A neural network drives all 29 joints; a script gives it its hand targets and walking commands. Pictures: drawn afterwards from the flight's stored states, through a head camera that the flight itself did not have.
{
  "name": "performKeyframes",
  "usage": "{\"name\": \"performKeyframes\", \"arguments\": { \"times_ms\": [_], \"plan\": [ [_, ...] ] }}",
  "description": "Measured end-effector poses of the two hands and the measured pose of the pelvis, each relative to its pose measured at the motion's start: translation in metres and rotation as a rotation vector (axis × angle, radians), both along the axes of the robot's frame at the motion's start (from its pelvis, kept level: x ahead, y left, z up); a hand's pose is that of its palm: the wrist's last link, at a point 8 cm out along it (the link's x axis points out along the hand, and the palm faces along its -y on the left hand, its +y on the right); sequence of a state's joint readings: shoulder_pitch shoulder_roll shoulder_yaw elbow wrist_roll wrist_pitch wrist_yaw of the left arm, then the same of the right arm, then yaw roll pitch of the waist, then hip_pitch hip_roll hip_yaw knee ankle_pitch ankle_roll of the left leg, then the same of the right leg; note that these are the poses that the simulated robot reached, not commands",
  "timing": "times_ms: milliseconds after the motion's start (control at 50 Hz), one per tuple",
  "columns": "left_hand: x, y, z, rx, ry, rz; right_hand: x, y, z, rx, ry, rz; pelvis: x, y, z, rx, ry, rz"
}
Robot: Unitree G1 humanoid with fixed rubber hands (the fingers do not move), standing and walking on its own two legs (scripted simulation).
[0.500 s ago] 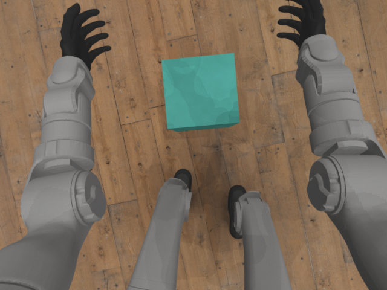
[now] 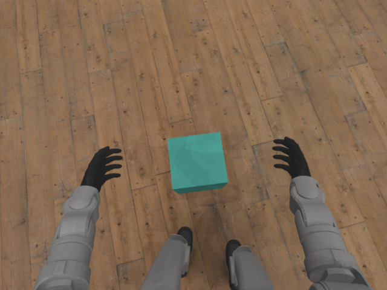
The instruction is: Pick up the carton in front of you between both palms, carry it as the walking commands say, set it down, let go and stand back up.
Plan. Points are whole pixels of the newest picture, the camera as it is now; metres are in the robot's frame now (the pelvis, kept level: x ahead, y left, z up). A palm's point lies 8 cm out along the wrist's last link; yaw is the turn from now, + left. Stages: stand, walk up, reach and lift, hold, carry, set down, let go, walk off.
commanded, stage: let go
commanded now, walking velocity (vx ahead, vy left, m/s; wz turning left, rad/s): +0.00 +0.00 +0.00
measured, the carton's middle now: (197, 165) +0.44 +0.05 -0.60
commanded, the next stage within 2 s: stand in 0.88 s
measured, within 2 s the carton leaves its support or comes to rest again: neither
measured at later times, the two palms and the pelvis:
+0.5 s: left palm (97, 244) +0.19 +0.20 -0.02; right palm (378, 252) +0.21 -0.27 -0.02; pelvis +0.04 -0.04 +0.05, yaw +2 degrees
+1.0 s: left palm (72, 242) +0.19 +0.25 -0.03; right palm (381, 264) +0.19 -0.27 -0.03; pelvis +0.04 -0.02 +0.04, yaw +1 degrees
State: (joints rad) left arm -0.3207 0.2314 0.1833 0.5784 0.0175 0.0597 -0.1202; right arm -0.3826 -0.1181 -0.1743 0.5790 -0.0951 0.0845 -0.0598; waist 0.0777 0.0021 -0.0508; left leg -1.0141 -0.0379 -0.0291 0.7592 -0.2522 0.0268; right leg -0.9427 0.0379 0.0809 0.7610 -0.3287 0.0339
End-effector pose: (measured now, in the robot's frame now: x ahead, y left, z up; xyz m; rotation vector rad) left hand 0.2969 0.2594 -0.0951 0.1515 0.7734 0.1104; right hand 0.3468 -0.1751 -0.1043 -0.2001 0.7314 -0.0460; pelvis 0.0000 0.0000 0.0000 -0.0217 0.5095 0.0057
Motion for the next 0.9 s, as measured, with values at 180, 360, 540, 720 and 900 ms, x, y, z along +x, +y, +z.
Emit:
{"name": "performKeyframes", "arguments": {
  "times_ms": [180, 360, 540, 720, 900],
  "plan": [
    [-0.062, -0.023, 0.039, -0.005, 0.013, 0.009, -0.058, -0.033, 0.036, 0.007, 0.023, 0.004, 0.02, -0.009, 0.026, 0.016, -0.175, 0.009],
    [-0.107, -0.048, 0.069, -0.005, 0.025, 0.006, -0.111, -0.069, 0.068, 0.007, 0.03, 0.002, 0.034, -0.026, 0.044, 0.034, -0.379, 0.017],
    [-0.105, -0.062, 0.074, -0.006, 0.017, -0.021, -0.14, -0.093, 0.084, 0.004, 0.048, -0.012, 0.038, -0.041, 0.047, 0.047, -0.527, 0.022],
    [-0.101, -0.063, 0.074, -0.002, 0.025, -0.027, -0.142, -0.092, 0.087, 0.014, 0.057, -0.017, 0.039, -0.039, 0.046, 0.044, -0.582, 0.016],
    [-0.104, -0.04, 0.077, 0.059, 0.036, 0.017, -0.144, -0.079, 0.079, -0.015, 0.057, -0.019, 0.039, -0.027, 0.043, 0.041, -0.573, 0.025]
  ]
}}
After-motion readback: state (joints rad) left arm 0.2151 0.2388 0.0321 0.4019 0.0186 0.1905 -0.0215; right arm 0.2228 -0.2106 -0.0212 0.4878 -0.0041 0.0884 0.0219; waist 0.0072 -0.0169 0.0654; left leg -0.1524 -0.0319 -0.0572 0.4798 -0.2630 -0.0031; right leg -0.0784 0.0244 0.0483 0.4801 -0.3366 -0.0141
